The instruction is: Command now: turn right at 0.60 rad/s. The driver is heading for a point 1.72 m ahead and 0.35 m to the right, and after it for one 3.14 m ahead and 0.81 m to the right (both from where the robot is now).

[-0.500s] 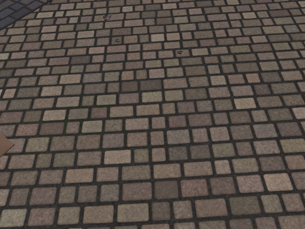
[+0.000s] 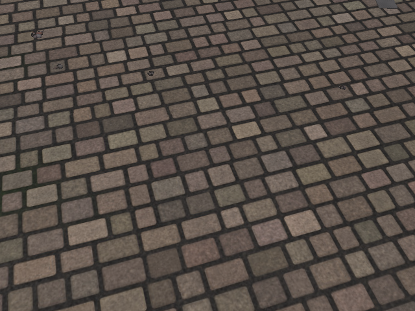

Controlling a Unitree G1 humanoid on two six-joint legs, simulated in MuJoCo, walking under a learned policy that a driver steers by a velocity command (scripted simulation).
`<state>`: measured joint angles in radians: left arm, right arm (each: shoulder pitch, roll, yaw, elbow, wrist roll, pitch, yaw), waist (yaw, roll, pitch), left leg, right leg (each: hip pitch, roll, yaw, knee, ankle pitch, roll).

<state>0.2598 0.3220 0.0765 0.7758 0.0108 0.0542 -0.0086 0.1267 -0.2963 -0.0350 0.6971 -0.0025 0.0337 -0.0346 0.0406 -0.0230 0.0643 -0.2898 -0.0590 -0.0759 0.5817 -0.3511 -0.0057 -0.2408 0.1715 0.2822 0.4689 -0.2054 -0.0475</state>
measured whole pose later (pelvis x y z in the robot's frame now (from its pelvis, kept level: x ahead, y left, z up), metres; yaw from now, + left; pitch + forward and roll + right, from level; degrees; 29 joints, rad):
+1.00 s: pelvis -0.01 -0.02 +0.00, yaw -21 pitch -1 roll -1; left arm 0.19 0.24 0.00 0.86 0.02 0.02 0.03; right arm 0.24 -0.27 -0.03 0.83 -0.01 0.05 -0.02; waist -0.02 0.01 0.04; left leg -0.19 -0.01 -0.03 0.49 -0.27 0.02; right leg -0.18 0.10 0.03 0.48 -0.27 -0.07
